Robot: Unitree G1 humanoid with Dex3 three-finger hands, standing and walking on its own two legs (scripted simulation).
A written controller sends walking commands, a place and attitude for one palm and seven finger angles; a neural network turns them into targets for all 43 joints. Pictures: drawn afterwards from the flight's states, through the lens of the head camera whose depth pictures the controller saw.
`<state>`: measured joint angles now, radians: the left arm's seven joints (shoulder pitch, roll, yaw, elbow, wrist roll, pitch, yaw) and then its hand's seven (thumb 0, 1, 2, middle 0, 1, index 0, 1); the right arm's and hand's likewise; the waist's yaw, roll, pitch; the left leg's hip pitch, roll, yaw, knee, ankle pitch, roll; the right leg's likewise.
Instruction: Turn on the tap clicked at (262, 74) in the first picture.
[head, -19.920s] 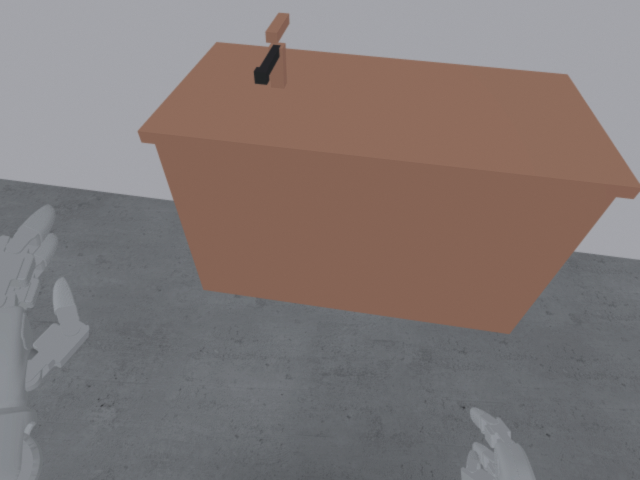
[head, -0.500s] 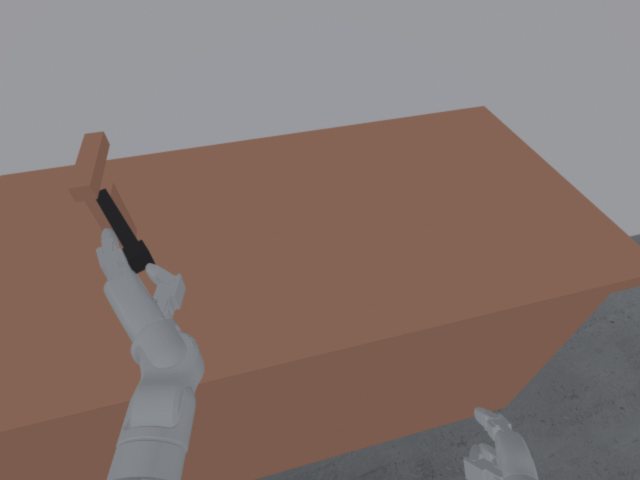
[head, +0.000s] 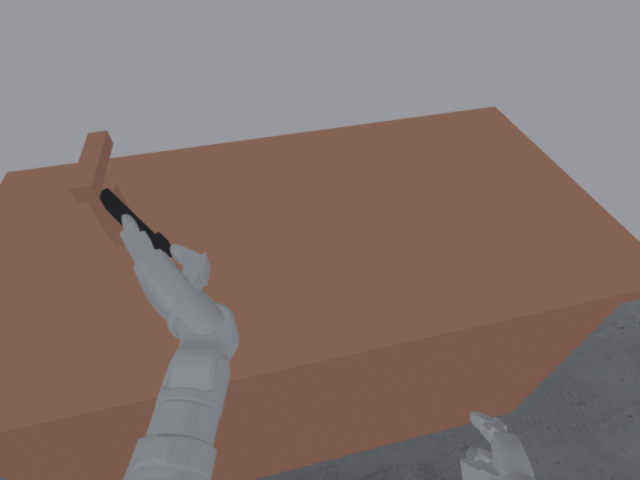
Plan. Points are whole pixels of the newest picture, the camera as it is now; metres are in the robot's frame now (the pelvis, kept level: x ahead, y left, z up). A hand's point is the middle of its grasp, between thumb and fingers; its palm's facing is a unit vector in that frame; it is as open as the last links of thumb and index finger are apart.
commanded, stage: push the lever round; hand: left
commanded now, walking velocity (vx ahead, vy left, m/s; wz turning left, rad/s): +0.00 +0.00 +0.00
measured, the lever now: (157, 249) +0.37 +0.26 +0.09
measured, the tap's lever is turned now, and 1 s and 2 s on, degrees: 33 60 53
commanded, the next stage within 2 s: lift the hand up off the lever in 0.72 s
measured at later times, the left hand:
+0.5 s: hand (227, 236) +0.40 +0.17 +0.09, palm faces +0.79 -0.60 -0.12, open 8.1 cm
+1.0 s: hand (238, 220) +0.43 +0.16 +0.09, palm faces +0.78 -0.61 -0.11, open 8.1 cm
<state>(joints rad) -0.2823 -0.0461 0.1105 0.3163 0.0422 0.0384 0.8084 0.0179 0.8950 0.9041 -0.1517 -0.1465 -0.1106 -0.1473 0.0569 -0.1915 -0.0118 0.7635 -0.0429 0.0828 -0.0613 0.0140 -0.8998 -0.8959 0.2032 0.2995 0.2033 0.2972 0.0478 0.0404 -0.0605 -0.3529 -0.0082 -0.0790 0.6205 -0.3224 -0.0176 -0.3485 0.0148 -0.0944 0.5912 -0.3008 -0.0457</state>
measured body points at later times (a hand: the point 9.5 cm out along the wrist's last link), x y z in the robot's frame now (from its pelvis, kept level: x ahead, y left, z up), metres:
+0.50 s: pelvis +0.01 -0.01 +0.00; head +0.02 -0.03 +0.45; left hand +0.35 +0.20 +0.10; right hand +0.17 -0.24 -0.12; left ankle +0.00 +0.13 -0.73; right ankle +0.00 -0.09 -0.73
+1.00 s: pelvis +0.01 -0.01 +0.00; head +0.03 -0.02 +0.45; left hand +0.38 +0.19 +0.10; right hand +0.14 -0.26 -0.13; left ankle +0.00 +0.13 -0.73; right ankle +0.00 -0.09 -0.73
